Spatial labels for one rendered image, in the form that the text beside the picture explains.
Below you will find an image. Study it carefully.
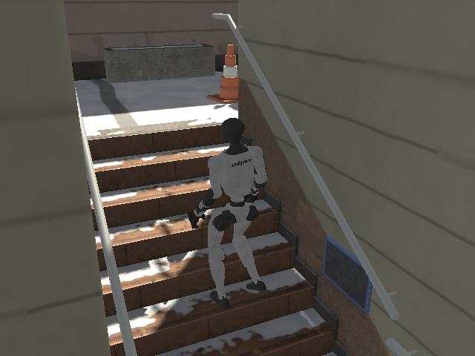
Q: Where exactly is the robot head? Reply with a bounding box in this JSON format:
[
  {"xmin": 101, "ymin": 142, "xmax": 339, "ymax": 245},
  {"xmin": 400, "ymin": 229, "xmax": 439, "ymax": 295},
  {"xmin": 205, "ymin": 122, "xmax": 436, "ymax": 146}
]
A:
[{"xmin": 221, "ymin": 118, "xmax": 249, "ymax": 155}]

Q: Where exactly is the left robot hand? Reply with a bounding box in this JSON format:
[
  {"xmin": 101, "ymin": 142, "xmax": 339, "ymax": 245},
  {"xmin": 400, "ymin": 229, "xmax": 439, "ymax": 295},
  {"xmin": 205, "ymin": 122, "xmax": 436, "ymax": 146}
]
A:
[{"xmin": 188, "ymin": 210, "xmax": 205, "ymax": 229}]

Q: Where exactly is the robot left upper arm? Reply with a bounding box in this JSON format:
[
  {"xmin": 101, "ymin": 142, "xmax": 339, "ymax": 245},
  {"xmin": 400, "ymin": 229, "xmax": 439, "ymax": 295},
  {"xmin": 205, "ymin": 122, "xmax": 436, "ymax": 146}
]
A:
[{"xmin": 208, "ymin": 154, "xmax": 224, "ymax": 199}]

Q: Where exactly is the left robot forearm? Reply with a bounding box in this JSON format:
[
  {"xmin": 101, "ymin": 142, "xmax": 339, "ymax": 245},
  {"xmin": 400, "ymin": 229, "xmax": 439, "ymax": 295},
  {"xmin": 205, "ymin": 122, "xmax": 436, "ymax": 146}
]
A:
[{"xmin": 194, "ymin": 189, "xmax": 215, "ymax": 217}]

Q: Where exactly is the right robot hand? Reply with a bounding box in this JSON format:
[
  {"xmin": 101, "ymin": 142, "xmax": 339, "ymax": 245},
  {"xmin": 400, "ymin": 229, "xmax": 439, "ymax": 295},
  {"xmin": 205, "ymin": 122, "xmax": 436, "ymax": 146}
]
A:
[{"xmin": 243, "ymin": 192, "xmax": 258, "ymax": 203}]

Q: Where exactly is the right robot forearm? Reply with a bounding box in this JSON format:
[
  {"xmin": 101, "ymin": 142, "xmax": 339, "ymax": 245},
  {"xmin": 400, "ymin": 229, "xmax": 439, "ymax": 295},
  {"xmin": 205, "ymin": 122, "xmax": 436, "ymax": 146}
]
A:
[{"xmin": 250, "ymin": 177, "xmax": 268, "ymax": 196}]

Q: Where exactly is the robot left foot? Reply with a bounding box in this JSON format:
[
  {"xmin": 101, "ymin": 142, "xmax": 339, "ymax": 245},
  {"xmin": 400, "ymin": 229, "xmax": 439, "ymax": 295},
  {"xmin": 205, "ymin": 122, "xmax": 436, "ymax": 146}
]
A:
[{"xmin": 210, "ymin": 291, "xmax": 230, "ymax": 309}]

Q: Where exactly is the robot right upper arm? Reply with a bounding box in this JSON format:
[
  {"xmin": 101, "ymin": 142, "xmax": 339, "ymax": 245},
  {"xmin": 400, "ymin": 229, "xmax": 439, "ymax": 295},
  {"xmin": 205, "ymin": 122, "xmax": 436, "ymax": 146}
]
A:
[{"xmin": 247, "ymin": 146, "xmax": 268, "ymax": 184}]

